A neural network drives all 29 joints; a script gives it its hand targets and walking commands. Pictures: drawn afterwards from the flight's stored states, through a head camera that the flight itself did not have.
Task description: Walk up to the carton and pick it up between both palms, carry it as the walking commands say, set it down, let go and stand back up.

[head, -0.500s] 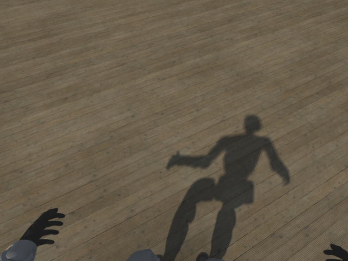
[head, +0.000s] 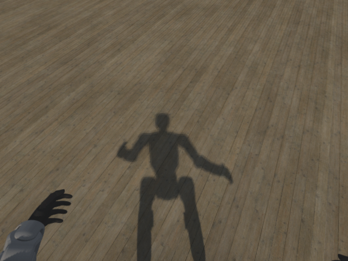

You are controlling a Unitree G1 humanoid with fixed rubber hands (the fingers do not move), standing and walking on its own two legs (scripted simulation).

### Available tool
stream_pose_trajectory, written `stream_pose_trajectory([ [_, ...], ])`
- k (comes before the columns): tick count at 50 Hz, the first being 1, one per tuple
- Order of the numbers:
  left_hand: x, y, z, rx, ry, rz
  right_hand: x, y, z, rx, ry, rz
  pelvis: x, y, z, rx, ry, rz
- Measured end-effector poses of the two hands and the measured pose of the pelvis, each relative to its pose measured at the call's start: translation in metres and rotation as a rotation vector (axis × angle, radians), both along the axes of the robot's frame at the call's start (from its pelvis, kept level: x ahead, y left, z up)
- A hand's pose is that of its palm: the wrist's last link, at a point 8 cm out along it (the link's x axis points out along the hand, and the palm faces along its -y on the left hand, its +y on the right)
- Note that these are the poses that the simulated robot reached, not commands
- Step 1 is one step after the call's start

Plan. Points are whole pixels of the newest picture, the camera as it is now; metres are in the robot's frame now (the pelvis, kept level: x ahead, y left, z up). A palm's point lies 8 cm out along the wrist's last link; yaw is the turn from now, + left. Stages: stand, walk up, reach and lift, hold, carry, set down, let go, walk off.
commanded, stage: walk up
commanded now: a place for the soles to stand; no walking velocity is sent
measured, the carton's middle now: out of the picture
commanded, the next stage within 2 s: none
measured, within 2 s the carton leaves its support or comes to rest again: neither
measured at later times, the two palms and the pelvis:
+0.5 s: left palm (167, 110) +0.56 +0.03 -0.03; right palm out of the picture +0.01 -0.46 -0.04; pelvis +0.18 -0.10 -0.01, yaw -28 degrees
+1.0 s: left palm (227, 75) +0.78 -0.20 -0.05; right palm out of the picture +0.14 -0.56 -0.03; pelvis +0.39 -0.26 +0.01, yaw -50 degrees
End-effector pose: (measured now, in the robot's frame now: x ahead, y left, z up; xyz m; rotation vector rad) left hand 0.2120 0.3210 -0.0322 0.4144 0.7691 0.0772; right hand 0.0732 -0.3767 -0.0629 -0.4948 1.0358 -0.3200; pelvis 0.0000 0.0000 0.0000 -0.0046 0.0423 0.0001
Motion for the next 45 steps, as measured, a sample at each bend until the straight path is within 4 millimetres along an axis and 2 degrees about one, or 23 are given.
stream_pose_trajectory([
  [3,0.013,0.0,-0.009,0.001,0.056,-0.018,0.002,0.008,-0.001,0.01,0.018,-0.011,0.019,0.001,0.002,-0.006,0.002,-0.064],
  [6,0.044,-0.002,-0.02,-0.005,0.071,-0.06,-0.005,0.007,0.0,-0.025,0.028,-0.051,0.042,0.004,-0.005,-0.018,0.001,-0.131],
  [8,0.071,-0.015,-0.026,0.0,0.085,-0.115,-0.014,0.001,0.008,-0.05,0.015,-0.112,0.057,0.001,-0.004,-0.005,0.006,-0.184],
  [11,0.117,-0.046,-0.028,-0.019,0.11,-0.218,-0.023,-0.011,0.027,-0.084,-0.018,-0.214,0.079,-0.007,0.003,0.005,0.001,-0.263],
  [14,0.172,-0.087,-0.025,-0.048,0.101,-0.322,-0.034,-0.026,0.042,-0.109,-0.031,-0.309,0.101,-0.018,0.008,0.009,-0.006,-0.327],
  [17,0.233,-0.141,-0.016,-0.082,0.042,-0.42,-0.05,-0.04,0.047,-0.12,-0.005,-0.398,0.123,-0.035,0.008,0.009,-0.015,-0.379],
  [20,0.291,-0.206,-0.005,-0.112,-0.034,-0.512,-0.067,-0.054,0.044,-0.117,0.045,-0.489,0.147,-0.059,0.003,0.009,-0.021,-0.423],
  [23,0.338,-0.265,0.001,-0.123,-0.112,-0.573,-0.077,-0.072,0.03,-0.099,0.102,-0.563,0.172,-0.089,-0.008,-0.006,-0.025,-0.453],
  [25,0.352,-0.286,-0.002,-0.113,-0.121,-0.574,-0.066,-0.081,0.02,-0.07,0.105,-0.592,0.184,-0.105,-0.01,-0.015,-0.021,-0.481],
  [27,0.352,-0.289,-0.012,-0.088,-0.061,-0.545,-0.035,-0.088,0.014,-0.035,0.057,-0.578,0.199,-0.115,-0.005,-0.012,-0.019,-0.512],
  [30,0.347,-0.277,-0.026,-0.034,0.055,-0.499,0.017,-0.099,0.008,0.002,-0.001,-0.525,0.224,-0.128,0.001,-0.013,-0.017,-0.561],
  [33,0.35,-0.262,-0.038,0.004,0.138,-0.466,0.06,-0.11,0.003,0.017,-0.014,-0.492,0.253,-0.139,0.0,-0.02,-0.014,-0.6],
  [35,0.361,-0.256,-0.047,0.016,0.175,-0.45,0.085,-0.119,0.001,0.007,-0.023,-0.481,0.276,-0.147,-0.004,-0.025,-0.018,-0.624],
  [37,0.382,-0.259,-0.059,0.033,0.19,-0.456,0.101,-0.13,0.0,-0.033,-0.046,-0.487,0.3,-0.155,-0.014,-0.028,-0.022,-0.662],
  [40,0.42,-0.292,-0.065,0.054,0.21,-0.52,0.105,-0.141,0.01,-0.071,-0.083,-0.569,0.325,-0.173,-0.014,0.007,-0.036,-0.732],
  [42,0.448,-0.328,-0.061,0.042,0.21,-0.58,0.101,-0.148,0.02,-0.089,-0.092,-0.628,0.34,-0.187,-0.008,0.015,-0.045,-0.771],
  [45,0.493,-0.393,-0.047,0.013,0.186,-0.68,0.091,-0.16,0.034,-0.109,-0.087,-0.708,0.362,-0.211,0.002,0.013,-0.046,-0.817],
])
